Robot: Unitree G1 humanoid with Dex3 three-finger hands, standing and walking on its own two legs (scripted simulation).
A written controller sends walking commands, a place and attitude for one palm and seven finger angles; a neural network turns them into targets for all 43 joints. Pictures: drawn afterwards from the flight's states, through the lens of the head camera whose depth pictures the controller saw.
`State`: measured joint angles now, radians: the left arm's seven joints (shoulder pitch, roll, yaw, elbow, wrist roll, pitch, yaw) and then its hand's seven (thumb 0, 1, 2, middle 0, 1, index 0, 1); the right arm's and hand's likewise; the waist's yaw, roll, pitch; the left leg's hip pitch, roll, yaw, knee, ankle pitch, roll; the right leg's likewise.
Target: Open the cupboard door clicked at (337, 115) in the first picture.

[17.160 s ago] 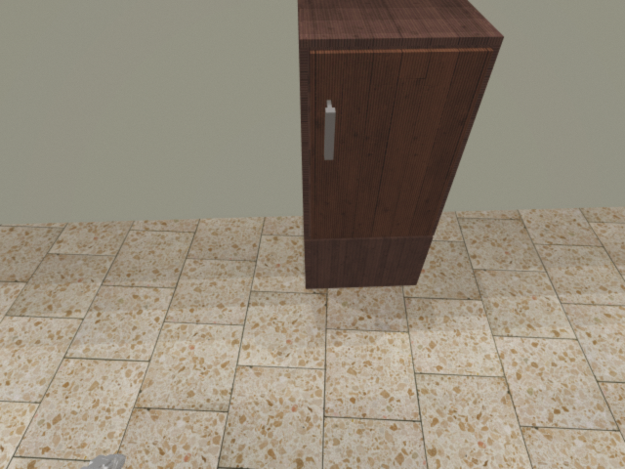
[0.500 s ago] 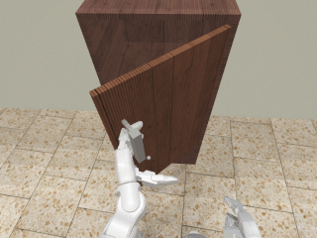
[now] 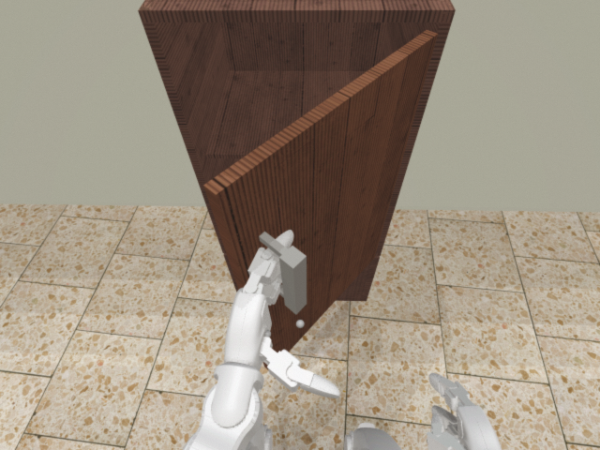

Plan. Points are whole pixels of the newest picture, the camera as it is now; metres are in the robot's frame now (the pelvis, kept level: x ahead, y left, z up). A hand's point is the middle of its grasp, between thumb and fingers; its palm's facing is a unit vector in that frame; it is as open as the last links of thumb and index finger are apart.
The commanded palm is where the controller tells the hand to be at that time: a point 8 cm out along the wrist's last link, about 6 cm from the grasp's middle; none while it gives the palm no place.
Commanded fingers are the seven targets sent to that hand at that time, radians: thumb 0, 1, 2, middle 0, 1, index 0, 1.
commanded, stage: slide the hand sideways off the handle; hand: left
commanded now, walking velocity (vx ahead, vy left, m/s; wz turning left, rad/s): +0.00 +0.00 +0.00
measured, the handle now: (282, 273) +0.33 +0.04 +0.05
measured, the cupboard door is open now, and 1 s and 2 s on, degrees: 49 47 47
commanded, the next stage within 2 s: draw the hand back to the body in 0.76 s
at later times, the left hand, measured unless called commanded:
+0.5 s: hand (261, 353) +0.23 +0.06 +0.05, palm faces -0.07 -1.00 +0.00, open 16.1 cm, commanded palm +0.20 +0.13 +0.05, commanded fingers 0.00 -0.50 0.30 -0.15 -0.30 -0.15 -0.30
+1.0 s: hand (215, 376) +0.20 +0.10 +0.07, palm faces -0.06 -1.00 -0.03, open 16.3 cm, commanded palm +0.17 +0.17 +0.08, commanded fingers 0.00 -0.50 0.30 -0.15 -0.30 -0.15 -0.30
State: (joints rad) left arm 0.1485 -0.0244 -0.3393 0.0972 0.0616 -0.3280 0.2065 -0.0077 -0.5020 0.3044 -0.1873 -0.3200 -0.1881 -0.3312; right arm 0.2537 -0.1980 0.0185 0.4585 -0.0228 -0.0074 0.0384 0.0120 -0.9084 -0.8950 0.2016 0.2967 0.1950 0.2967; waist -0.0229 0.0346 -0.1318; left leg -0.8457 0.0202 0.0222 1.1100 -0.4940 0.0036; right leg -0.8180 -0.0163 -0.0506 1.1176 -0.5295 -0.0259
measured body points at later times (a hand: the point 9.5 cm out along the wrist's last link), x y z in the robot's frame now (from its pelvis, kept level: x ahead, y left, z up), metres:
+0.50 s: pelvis +0.01 -0.01 -0.01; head +0.07 -0.03 +0.44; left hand +0.23 +0.11 +0.06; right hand +0.20 -0.23 -0.09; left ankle +0.03 +0.12 -0.66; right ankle +0.01 -0.11 -0.66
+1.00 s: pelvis +0.00 -0.01 -0.02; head +0.06 -0.02 +0.43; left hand +0.20 +0.16 +0.07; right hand +0.20 -0.23 -0.09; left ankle +0.03 +0.12 -0.66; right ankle +0.01 -0.11 -0.66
